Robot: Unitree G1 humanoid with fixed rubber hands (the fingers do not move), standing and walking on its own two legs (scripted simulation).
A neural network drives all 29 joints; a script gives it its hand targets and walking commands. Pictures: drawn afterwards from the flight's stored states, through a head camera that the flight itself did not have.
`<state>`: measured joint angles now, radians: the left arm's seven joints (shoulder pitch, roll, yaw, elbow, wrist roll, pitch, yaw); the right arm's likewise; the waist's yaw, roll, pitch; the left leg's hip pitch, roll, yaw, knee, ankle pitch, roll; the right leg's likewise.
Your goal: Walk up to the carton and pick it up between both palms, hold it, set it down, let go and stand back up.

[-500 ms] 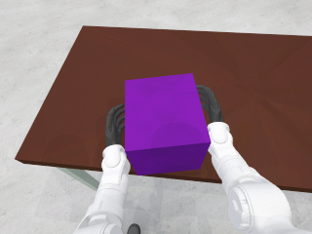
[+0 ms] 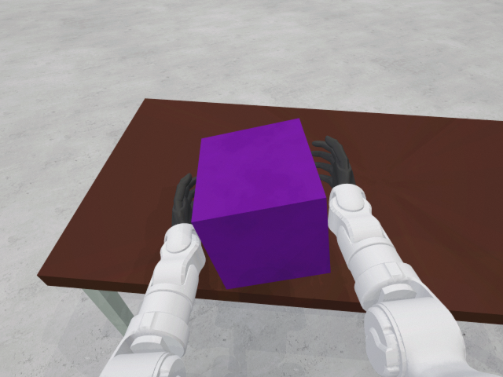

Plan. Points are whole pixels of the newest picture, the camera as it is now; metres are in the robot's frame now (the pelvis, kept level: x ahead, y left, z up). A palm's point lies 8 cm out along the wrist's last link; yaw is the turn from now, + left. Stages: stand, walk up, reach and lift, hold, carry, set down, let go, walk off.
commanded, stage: reach and lift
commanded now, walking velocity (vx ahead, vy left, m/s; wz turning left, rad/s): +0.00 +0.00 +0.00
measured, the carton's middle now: (263, 202) +0.41 +0.02 +0.08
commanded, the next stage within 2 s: hold in 1.20 s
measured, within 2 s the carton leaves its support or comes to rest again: neither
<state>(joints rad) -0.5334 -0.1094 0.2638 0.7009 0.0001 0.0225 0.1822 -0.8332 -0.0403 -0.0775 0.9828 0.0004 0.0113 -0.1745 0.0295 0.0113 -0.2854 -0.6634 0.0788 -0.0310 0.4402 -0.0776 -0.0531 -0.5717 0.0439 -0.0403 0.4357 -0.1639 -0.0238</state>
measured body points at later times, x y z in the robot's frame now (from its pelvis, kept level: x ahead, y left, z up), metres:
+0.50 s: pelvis +0.00 +0.00 +0.01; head -0.05 +0.03 +0.46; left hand +0.38 +0.14 +0.13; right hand +0.41 -0.12 +0.18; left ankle +0.06 +0.15 -0.73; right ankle +0.01 -0.11 -0.73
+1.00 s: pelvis +0.00 +0.01 +0.01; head -0.05 +0.03 +0.46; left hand +0.38 +0.15 +0.14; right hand +0.41 -0.12 +0.18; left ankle +0.06 +0.15 -0.73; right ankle +0.01 -0.11 -0.73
